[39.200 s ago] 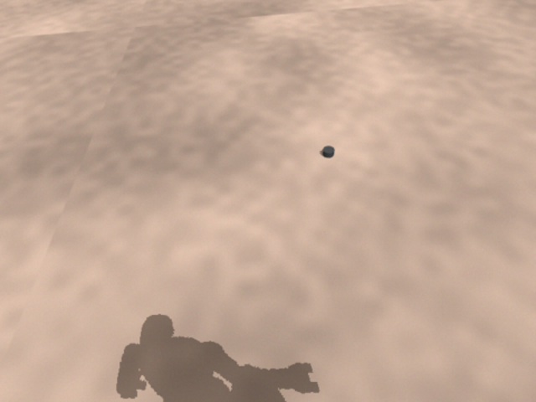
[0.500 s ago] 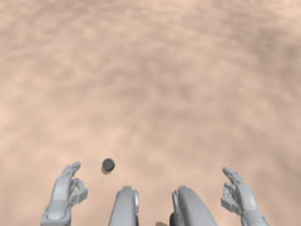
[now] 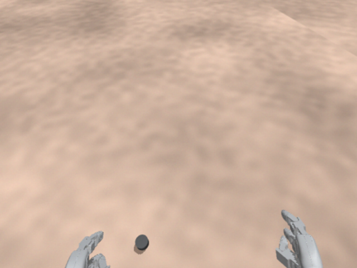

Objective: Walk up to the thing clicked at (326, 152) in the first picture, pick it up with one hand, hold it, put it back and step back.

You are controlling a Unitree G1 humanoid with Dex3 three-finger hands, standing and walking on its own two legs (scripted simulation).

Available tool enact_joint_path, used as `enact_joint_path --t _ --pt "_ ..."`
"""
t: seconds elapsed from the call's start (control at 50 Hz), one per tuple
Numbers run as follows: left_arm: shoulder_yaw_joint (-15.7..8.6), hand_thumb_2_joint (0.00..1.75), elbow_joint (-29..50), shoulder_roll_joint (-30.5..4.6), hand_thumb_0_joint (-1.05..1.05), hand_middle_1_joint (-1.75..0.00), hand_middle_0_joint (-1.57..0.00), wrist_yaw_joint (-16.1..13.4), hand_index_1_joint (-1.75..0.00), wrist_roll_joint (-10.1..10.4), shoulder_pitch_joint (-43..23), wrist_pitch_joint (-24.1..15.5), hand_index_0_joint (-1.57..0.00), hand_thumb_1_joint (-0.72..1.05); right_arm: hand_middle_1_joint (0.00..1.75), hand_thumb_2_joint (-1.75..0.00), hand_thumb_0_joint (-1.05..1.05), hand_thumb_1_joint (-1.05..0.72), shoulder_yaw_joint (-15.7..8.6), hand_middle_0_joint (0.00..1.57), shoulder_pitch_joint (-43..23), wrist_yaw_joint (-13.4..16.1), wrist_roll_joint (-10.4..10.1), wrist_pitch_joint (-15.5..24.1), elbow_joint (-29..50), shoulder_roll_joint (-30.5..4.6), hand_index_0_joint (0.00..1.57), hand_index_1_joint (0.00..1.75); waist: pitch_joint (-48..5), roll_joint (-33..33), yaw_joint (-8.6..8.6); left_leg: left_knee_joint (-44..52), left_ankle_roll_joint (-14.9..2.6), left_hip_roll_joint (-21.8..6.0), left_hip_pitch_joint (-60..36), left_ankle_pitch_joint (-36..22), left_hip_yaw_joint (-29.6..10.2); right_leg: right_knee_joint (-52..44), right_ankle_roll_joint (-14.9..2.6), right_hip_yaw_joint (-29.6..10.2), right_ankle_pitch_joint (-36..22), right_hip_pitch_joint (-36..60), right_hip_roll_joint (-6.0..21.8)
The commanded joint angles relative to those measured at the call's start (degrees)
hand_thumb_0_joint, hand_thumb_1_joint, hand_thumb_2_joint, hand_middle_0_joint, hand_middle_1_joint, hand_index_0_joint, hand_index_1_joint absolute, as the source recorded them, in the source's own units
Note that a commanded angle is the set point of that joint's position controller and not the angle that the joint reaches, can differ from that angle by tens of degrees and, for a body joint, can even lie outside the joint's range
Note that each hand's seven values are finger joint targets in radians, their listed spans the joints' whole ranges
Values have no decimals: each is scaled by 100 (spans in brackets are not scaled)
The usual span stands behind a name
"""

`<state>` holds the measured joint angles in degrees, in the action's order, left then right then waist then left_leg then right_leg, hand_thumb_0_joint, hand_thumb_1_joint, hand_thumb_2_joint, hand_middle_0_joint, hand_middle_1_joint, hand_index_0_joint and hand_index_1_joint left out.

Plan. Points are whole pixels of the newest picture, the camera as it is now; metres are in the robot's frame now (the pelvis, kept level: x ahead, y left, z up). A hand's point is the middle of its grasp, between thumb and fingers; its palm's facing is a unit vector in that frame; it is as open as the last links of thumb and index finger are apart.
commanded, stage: home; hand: left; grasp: from above
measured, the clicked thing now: (142, 242) +0.40 +0.22 -0.70
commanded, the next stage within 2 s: stand in 1.86 s
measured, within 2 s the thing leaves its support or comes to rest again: neither
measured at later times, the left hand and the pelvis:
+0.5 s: hand out of the picture +0.16 +0.17 -0.05, palm faces +0.04 -0.98 -0.20, open 7.4 cm; pelvis -0.01 -0.01 +0.00, yaw +0 degrees
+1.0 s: hand out of the picture +0.15 +0.18 -0.05, palm faces +0.04 -0.98 -0.20, open 7.4 cm; pelvis -0.01 +0.00 +0.00, yaw +0 degrees
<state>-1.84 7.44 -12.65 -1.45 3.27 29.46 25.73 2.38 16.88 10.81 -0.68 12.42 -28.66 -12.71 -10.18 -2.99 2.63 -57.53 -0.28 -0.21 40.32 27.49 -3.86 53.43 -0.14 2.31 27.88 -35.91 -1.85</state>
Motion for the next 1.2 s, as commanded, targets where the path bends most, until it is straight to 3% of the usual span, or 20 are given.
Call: enact_joint_path --t 0.0,0.1,0.18,0.36,0.68,1.18 --pt "-328 90 1011 -584 0 -30 -20 12 -30 -26 -219 -296 -20 90 30 -90 0 -90 -330 20 -287 28 9 378 795 -706 20 30 -281 -38 26 975 -66 35 -785 -1263 84 -857 -40 113 -1144 89 -56" --pt "-296 90 1040 -626 0 -30 -20 27 -30 -53 -283 -337 -20 90 30 -90 0 -90 -309 20 -333 17 24 416 766 -705 20 30 -392 -64 21 881 -72 58 -884 -1526 104 -831 -25 66 -1434 169 -33" --pt "-301 90 1002 -616 0 -30 -20 8 -30 -64 -280 -350 -20 90 30 -90 0 -90 -289 20 -403 20 41 434 766 -687 20 30 -280 8 -7 886 -84 77 -776 -1252 111 -914 -2 47 -1229 124 -11" --pt "-338 90 971 -620 0 -30 -20 -8 -30 -57 -173 -333 -20 90 30 -90 0 -90 -309 20 -387 41 41 448 732 -688 20 30 -381 55 -9 854 -86 55 -796 -1325 106 -878 -3 34 -1296 162 -12" --pt "-330 90 997 -628 0 -30 -20 9 -30 -27 -239 -312 -20 90 30 -90 0 -90 -318 20 -385 48 16 476 709 -695 20 30 -256 74 -25 919 -91 50 -665 -911 138 -941 7 19 -902 62 -5" --pt "-283 90 981 -613 0 -30 -20 -14 -30 -75 -127 -276 -20 90 30 -90 0 -90 -323 20 -381 50 17 438 736 -676 20 30 -306 38 -69 926 -71 22 -710 -1249 51 -799 -36 69 -1153 85 -29"
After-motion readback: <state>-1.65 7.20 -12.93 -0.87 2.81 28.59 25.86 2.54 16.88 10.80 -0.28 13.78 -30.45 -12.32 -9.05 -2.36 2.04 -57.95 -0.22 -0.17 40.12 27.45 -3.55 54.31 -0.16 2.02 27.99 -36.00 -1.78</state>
